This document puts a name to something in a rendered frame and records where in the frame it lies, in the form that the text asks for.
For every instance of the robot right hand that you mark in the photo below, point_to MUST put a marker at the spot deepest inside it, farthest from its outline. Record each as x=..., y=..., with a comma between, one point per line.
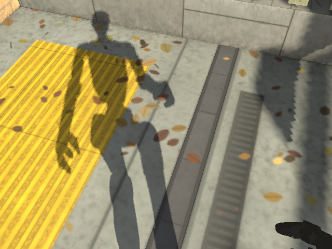
x=306, y=231

